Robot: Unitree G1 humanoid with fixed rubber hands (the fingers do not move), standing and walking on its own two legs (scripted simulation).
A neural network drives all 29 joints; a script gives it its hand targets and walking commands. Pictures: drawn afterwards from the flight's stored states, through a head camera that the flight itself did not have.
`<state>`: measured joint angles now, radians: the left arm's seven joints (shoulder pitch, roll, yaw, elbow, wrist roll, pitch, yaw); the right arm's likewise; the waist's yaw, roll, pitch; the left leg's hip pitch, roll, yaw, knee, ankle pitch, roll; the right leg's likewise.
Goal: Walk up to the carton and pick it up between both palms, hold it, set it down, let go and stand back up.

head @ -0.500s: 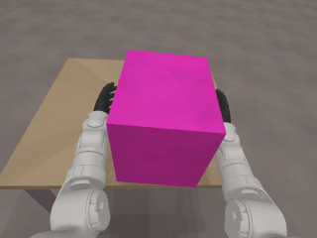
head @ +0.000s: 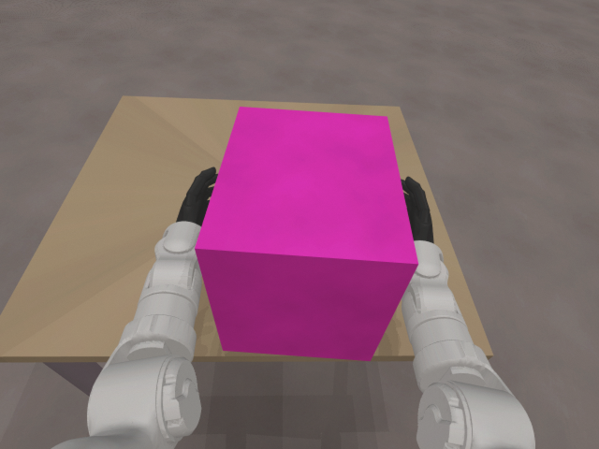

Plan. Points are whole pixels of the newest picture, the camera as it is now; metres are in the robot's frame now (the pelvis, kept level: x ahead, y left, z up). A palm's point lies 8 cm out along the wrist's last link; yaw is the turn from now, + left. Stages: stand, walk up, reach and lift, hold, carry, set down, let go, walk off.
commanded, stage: set down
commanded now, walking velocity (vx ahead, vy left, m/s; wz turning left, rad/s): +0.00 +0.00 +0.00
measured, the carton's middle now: (304, 233) +0.40 -0.01 +0.05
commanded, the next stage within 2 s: none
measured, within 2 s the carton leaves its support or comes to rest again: rests again in 0.54 s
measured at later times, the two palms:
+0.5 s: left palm (192, 233) +0.40 +0.15 +0.06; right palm (410, 246) +0.36 -0.16 +0.07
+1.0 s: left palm (194, 236) +0.40 +0.15 +0.05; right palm (413, 253) +0.36 -0.16 +0.06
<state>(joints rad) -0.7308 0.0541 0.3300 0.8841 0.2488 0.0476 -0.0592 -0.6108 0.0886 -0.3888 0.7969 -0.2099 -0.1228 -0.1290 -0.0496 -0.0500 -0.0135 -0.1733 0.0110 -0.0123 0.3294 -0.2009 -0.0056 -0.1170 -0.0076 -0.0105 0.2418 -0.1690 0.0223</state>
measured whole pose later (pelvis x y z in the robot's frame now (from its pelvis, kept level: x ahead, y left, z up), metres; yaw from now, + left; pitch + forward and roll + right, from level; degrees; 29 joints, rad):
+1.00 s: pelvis -0.02 +0.00 +0.00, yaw -1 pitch +6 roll -1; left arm -0.82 0.06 0.44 1.11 0.32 -0.16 -0.07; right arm -0.65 0.14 -0.61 0.86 -0.43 -0.28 -0.09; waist -0.02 -0.05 -0.01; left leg -0.27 0.01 0.00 0.32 -0.16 0.00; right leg -0.23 -0.01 0.00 0.26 -0.14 0.02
